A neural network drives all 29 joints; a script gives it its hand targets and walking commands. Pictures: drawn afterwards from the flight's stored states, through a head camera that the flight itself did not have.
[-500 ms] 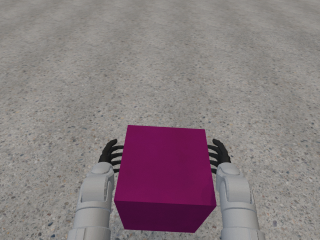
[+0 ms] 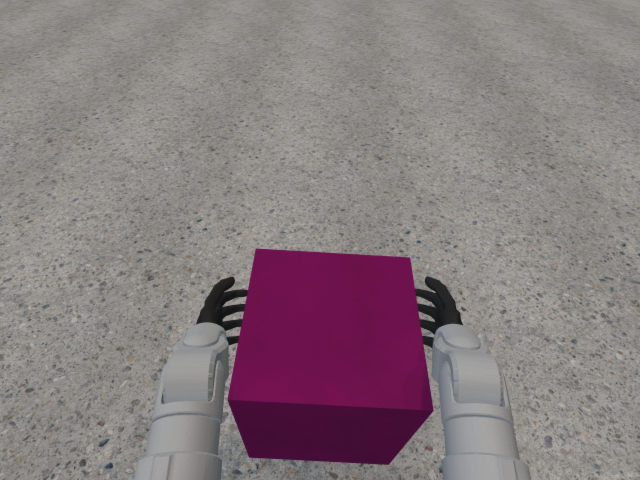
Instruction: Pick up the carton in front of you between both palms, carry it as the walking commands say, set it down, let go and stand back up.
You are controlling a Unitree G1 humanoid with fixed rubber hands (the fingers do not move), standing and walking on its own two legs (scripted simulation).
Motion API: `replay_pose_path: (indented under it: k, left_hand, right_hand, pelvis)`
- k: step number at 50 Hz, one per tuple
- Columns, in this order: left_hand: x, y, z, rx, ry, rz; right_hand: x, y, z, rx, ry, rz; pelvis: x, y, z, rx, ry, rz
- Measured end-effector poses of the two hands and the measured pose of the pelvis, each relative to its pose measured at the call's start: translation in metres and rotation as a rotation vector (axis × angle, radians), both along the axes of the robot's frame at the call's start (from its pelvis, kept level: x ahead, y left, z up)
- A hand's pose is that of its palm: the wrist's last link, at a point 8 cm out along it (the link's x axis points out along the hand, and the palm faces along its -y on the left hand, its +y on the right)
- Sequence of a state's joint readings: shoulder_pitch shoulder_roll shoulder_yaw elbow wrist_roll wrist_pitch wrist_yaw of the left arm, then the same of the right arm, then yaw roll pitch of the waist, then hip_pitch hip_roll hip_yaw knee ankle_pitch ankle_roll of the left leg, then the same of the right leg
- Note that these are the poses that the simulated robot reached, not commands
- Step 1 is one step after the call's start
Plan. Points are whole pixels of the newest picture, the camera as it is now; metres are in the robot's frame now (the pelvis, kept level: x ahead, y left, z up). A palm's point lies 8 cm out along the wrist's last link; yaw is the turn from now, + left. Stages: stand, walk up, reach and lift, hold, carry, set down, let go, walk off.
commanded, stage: carry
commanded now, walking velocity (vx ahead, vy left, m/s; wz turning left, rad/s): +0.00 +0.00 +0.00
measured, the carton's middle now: (325, 362) +0.30 +0.00 -0.03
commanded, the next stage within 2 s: hold in 0.18 s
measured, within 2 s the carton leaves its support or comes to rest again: neither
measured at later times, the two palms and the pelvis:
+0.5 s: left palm (187, 360) +0.25 +0.17 +0.05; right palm (435, 344) +0.28 -0.13 +0.06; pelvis -0.03 +0.00 +0.01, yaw +4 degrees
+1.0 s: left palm (196, 364) +0.24 +0.15 +0.06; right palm (451, 346) +0.27 -0.15 +0.07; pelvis -0.04 -0.02 +0.00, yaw +5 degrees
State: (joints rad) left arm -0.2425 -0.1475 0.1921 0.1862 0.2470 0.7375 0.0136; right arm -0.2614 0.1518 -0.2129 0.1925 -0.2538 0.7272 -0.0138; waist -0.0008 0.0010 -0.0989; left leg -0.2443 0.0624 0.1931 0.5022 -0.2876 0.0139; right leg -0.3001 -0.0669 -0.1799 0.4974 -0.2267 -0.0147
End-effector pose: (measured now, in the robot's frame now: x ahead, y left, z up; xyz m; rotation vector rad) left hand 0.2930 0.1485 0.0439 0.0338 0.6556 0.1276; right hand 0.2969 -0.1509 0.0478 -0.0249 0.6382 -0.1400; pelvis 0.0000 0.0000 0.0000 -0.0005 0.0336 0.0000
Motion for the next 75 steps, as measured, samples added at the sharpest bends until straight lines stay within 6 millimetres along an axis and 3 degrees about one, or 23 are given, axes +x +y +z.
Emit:
replay_pose_path:
  k: [10,24,43,65,70,75]
  left_hand:
    - [-0.004,0.002,0.0,-0.001,0.003,0.0]
    - [-0.04,0.019,0.007,0.002,0.002,0.067]
    - [-0.055,0.005,0.018,-0.004,-0.015,0.069]
    - [-0.027,0.007,0.013,-0.007,-0.003,0.08]
    - [-0.011,0.006,-0.001,-0.025,0.01,0.078]
    - [0.003,0.003,-0.03,-0.022,0.021,0.06]
  right_hand:
    - [-0.004,0.002,0.0,0.001,0.002,-0.001]
    - [-0.018,0.02,0.008,-0.011,0.001,0.08]
    - [-0.034,0.005,0.017,0.017,-0.016,0.07]
    - [-0.004,0.008,0.012,0.02,-0.003,0.072]
    - [0.008,0.007,-0.002,0.043,0.01,0.04]
    - [0.017,0.004,-0.031,0.036,0.02,0.022]
  pelvis:
    - [-0.003,0.002,0.001,-0.001,-0.018,0.0]
    - [-0.023,-0.002,0.008,0.006,-0.168,0.062]
    - [-0.045,-0.016,0.004,0.011,-0.221,0.075]
    - [-0.021,-0.017,0.007,0.007,-0.186,0.084]
    - [-0.02,-0.014,0.004,0.004,-0.151,0.082]
    - [-0.025,-0.01,-0.002,0.0,-0.073,0.079]
